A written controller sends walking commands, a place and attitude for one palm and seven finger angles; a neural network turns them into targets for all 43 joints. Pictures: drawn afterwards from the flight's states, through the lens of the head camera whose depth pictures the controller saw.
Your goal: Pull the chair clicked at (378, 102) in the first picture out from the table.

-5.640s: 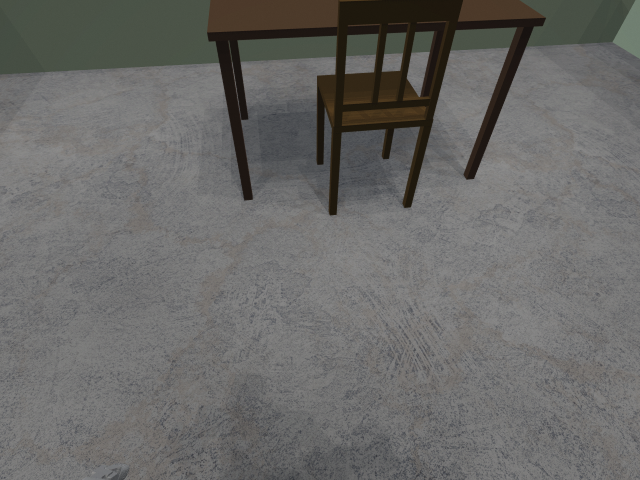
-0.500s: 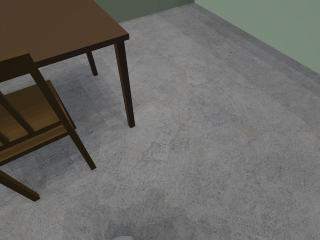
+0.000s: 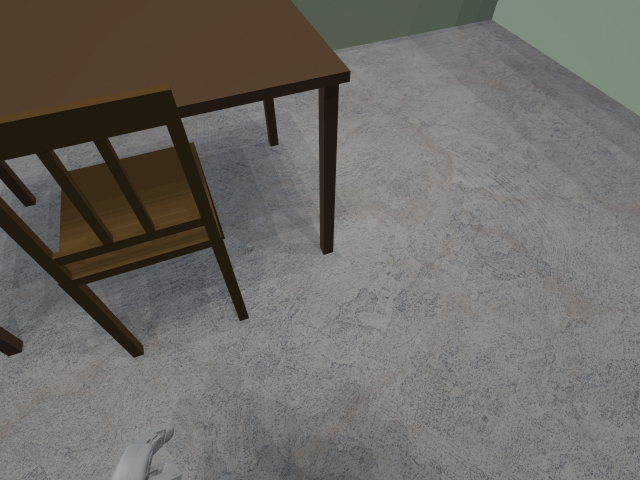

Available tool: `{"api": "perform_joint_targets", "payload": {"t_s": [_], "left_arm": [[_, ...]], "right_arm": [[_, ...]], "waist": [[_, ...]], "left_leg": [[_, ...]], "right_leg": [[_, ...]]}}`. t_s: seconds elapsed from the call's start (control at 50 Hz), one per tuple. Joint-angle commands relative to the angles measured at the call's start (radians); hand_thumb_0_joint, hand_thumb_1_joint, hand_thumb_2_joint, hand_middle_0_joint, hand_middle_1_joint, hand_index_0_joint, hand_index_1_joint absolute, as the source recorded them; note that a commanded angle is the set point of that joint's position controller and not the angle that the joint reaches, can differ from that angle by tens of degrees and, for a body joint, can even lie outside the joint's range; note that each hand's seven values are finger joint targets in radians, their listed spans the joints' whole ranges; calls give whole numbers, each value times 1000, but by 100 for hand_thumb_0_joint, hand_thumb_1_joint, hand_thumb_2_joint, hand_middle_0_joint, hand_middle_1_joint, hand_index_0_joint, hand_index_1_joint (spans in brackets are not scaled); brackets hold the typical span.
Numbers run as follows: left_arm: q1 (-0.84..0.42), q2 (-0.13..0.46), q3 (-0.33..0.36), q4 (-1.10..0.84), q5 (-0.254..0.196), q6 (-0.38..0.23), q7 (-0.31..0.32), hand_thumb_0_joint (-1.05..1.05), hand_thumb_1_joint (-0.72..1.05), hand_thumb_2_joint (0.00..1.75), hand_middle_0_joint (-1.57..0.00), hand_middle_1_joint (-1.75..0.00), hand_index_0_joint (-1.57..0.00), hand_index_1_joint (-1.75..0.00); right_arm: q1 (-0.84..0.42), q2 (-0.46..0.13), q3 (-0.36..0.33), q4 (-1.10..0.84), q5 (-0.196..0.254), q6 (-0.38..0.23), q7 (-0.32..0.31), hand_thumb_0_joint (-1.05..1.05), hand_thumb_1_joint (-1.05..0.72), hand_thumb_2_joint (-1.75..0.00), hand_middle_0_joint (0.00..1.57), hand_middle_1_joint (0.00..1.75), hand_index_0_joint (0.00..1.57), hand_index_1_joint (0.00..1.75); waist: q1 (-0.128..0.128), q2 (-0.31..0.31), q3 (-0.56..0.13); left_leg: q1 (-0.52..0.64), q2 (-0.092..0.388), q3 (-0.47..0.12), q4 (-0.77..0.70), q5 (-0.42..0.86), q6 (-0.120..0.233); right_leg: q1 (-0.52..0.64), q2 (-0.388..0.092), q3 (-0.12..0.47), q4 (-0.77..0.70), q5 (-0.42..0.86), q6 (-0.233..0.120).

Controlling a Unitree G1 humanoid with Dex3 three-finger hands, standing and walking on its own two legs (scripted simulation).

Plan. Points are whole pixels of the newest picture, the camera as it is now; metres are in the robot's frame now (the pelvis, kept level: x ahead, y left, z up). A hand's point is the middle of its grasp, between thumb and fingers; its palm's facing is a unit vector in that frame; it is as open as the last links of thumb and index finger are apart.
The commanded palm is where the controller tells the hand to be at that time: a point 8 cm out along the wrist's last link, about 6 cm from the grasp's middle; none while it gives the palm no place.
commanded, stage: turn to face it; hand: left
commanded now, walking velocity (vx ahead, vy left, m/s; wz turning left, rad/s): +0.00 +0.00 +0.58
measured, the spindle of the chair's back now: (79, 200) +0.62 +0.49 -0.09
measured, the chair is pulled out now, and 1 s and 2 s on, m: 0.00 0.00 0.00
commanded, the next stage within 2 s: take the last steps up to it in 0.50 s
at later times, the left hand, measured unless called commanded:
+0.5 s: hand out of the picture -0.06 +0.25 -0.18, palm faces +0.29 -0.92 -0.27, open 7.4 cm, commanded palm none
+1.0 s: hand out of the picture -0.05 +0.18 -0.15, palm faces +0.39 -0.90 -0.20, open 7.4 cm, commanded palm none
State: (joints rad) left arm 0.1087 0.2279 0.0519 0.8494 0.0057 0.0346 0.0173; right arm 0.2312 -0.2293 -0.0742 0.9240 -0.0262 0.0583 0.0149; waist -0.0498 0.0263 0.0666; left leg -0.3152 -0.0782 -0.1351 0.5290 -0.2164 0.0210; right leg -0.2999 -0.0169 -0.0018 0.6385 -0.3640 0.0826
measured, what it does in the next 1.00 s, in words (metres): steps on the spot, turning left: right foot, then left foot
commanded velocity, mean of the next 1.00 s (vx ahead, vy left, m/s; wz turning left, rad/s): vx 0.13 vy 0.01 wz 0.24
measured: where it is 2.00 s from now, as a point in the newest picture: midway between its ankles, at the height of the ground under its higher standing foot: (262, 451)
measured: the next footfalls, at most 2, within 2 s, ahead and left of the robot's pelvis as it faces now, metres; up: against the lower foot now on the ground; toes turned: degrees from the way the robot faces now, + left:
right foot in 0.02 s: +0.04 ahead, -0.13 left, +0.00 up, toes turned +0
left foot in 0.42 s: -0.02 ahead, +0.14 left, +0.00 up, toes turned +17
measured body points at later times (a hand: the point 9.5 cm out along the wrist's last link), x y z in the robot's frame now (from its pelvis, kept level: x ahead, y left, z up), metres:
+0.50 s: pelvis -0.02 +0.03 -0.01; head +0.01 +0.06 +0.44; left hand -0.07 +0.30 -0.16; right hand +0.15 -0.19 -0.13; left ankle -0.05 +0.13 -0.73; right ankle -0.01 -0.12 -0.70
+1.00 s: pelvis +0.02 +0.03 +0.01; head +0.02 +0.00 +0.46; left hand -0.07 +0.23 -0.13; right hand +0.11 -0.19 -0.15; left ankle -0.02 +0.16 -0.66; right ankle +0.01 -0.08 -0.73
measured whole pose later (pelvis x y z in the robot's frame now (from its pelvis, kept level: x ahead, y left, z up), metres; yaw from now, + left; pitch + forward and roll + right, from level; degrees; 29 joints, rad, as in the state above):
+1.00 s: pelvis +0.02 +0.03 +0.01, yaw +21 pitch -1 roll +1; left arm 0.39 0.12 0.02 1.03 0.03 -0.05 0.01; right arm 0.30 -0.21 -0.07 1.04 -0.03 0.04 0.03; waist 0.00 0.04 -0.01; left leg -0.49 0.04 0.02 1.03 -0.26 0.01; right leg -0.08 -0.03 -0.11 0.38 -0.28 -0.02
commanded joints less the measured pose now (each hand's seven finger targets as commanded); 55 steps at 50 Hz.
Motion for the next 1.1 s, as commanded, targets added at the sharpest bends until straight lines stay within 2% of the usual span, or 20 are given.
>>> {"api": "perform_joint_targets", "payload": {"t_s": [0.0,0.02,0.08,0.12,0.28,0.34,0.36,0.4,0.44,0.52,0.58,0.66,0.76,0.78,0.8,0.82,0.84,0.9,0.94,1.08], "left_arm": [[140,259,60,-56,19,-40,26,0,90,90,-20,-30,-20,-30],[120,252,51,-69,11,-32,26,0,90,90,-20,-30,-20,-30],[-15,159,30,-87,11,-35,21,0,90,90,-20,-30,-20,-30],[12,146,25,-79,13,-41,19,0,90,90,-20,-30,-20,-30],[163,219,46,-5,28,-32,17,0,90,90,-20,-30,-20,-30],[161,219,50,21,21,-27,15,0,90,90,-20,-30,-20,-30],[148,208,48,20,10,-22,14,0,90,90,-20,-30,-20,-30],[136,91,15,-33,5,-11,5,0,90,90,-20,-30,-20,-30],[65,103,16,-18,8,4,13,0,90,90,-20,-30,-20,-30],[125,103,16,51,6,3,-4,0,90,90,-20,-30,-20,-30],[125,91,11,55,4,4,-2,0,90,90,-20,-30,-20,-30],[109,65,1,51,12,-10,-13,0,90,90,-20,-30,-20,-30],[261,47,-3,106,21,-46,-22,0,90,90,-20,-30,-20,-30],[320,91,7,125,30,-58,-16,0,90,90,-20,-30,-20,-30],[374,175,27,131,37,-65,-6,0,90,90,-20,-30,-20,-30],[410,193,30,128,20,-71,0,0,90,90,-20,-30,-20,-30],[379,173,31,134,19,-76,5,0,90,90,-20,-30,-20,-30],[249,76,5,114,18,-93,3,0,90,90,-20,-30,-20,-30],[272,54,0,134,16,-104,4,0,90,90,-20,-30,-20,-30],[402,48,-2,232,21,-115,5,0,90,90,-20,-30,-20,-30]], "right_arm": [[-21,-84,-33,-119,22,-29,-6,0,-90,-90,20,30,20,30],[-42,-136,-45,-120,5,-20,-8,0,-90,-90,20,30,20,30],[-19,-121,-44,-70,2,4,11,0,-90,-90,20,30,20,30],[-11,-110,-37,-60,3,6,16,0,-90,-90,20,30,20,30],[-133,-74,-2,-80,17,-10,12,0,-90,-90,20,30,20,30],[-67,-81,3,-59,18,-25,3,0,-90,-90,20,30,20,30],[-12,-112,-2,-43,16,-34,3,0,-90,-90,20,30,20,30],[58,-289,-38,-39,9,-41,-5,0,-90,-90,20,30,20,30],[36,-251,-28,-26,4,-41,-27,0,-90,-90,20,30,20,30],[-74,-175,2,-43,9,-48,-34,0,-90,-90,20,30,20,30],[-52,-170,2,-32,9,-47,-36,0,-90,-90,20,30,20,30],[-17,-163,-2,-13,0,-49,-30,0,-90,-90,20,30,20,30],[-34,-124,5,9,6,-55,-25,0,-90,-90,20,30,20,30],[-24,-71,12,10,13,-60,-23,0,-90,-90,20,30,20,30],[-36,-13,27,-25,20,-67,-16,0,-90,-90,20,30,20,30],[-101,-86,11,-50,3,-65,-7,0,-90,-90,20,30,20,30],[-119,-86,3,-45,1,-60,1,0,-90,-90,20,30,20,30],[-8,-48,-1,27,-3,-52,15,0,-90,-90,20,30,20,30],[19,-18,1,48,0,-53,17,0,-90,-90,20,30,20,30],[-94,18,18,28,4,-75,21,0,-90,-90,20,30,20,30]], "waist": [[81,-308,-149],[81,-246,-125],[9,-170,-13],[19,-213,-21],[98,-254,-70],[64,-252,-118],[27,-180,-145],[-6,269,-170],[-8,224,-130],[43,140,-82],[36,117,-108],[17,120,-91],[93,50,-20],[119,-84,-13],[140,-337,18],[165,-277,51],[141,-240,98],[48,-132,116],[46,-153,93],[94,-171,62]], "left_leg": [[-319,-18,37,313,-304,-61],[-283,25,28,503,-363,-56],[-255,84,67,715,-188,-72],[-246,94,102,705,-152,-87],[-98,87,206,283,-266,-84],[54,70,228,16,-125,-66],[180,95,215,-132,31,-53],[362,494,-214,-172,664,151],[243,439,-163,-175,510,192],[215,311,-11,-180,521,137],[251,320,-27,-185,503,156],[210,316,-94,-240,99,170],[-39,228,-83,-164,-302,113],[-178,142,-5,15,-345,65],[-361,26,143,271,-357,11],[-386,71,87,420,-343,12],[-391,102,71,508,-278,13],[-316,145,106,559,-55,-9],[-285,156,141,532,4,-24],[-286,166,216,267,-5,-27]], "right_leg": [[370,-432,380,-386,204,-174],[209,-481,346,-381,226,-235],[63,-314,119,-352,221,-196],[83,-287,43,-336,279,-182],[201,-327,-13,-233,577,-212],[204,-299,-55,-123,625,-155],[136,-277,-99,-34,544,-108],[-237,-107,-123,300,-288,1],[-235,-102,-23,441,-250,-17],[-194,-88,-33,422,-76,-7],[-168,-72,-33,337,-80,-6],[-106,-43,-55,180,-112,-28],[207,-11,-87,-189,34,-54],[328,-110,47,-310,-68,-81],[372,-353,398,-482,-275,-180],[254,-436,536,-568,-404,-250],[182,-432,537,-594,-459,-260],[84,-297,205,-544,-186,-193],[102,-260,86,-532,-21,-181],[248,-263,17,-460,302,-213]]}}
